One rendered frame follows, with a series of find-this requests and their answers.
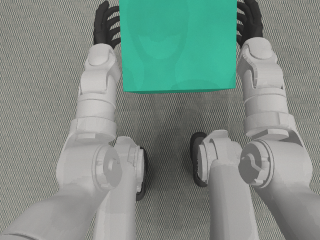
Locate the right robot thigh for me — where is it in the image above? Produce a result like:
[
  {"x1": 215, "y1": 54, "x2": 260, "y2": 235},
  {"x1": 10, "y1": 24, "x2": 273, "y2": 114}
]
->
[{"x1": 197, "y1": 137, "x2": 260, "y2": 240}]

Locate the robot left forearm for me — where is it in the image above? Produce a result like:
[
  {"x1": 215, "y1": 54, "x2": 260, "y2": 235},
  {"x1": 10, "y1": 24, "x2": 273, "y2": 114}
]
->
[{"x1": 56, "y1": 43, "x2": 121, "y2": 180}]

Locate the carton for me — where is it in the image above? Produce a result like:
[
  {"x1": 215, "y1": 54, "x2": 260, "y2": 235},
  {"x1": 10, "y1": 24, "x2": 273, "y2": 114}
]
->
[{"x1": 119, "y1": 0, "x2": 237, "y2": 94}]

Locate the robot right forearm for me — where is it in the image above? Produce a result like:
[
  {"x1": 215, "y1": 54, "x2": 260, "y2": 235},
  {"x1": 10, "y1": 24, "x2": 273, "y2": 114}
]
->
[{"x1": 236, "y1": 37, "x2": 313, "y2": 174}]

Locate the robot left upper arm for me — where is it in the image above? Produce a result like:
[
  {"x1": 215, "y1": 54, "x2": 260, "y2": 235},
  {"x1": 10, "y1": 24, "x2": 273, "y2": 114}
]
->
[{"x1": 0, "y1": 143, "x2": 123, "y2": 240}]

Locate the robot left hand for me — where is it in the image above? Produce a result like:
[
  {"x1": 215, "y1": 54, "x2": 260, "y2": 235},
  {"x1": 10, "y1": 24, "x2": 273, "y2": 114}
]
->
[{"x1": 93, "y1": 0, "x2": 121, "y2": 50}]

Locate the robot right upper arm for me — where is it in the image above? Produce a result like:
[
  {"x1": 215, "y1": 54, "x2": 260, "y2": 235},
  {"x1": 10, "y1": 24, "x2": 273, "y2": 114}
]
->
[{"x1": 238, "y1": 139, "x2": 320, "y2": 240}]

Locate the robot right hand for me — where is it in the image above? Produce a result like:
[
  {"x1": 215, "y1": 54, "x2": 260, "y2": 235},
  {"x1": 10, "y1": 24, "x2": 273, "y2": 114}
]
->
[{"x1": 236, "y1": 0, "x2": 263, "y2": 49}]

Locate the left robot shin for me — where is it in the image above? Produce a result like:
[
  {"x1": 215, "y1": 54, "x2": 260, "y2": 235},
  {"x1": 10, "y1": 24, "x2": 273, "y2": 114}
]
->
[{"x1": 116, "y1": 136, "x2": 142, "y2": 192}]

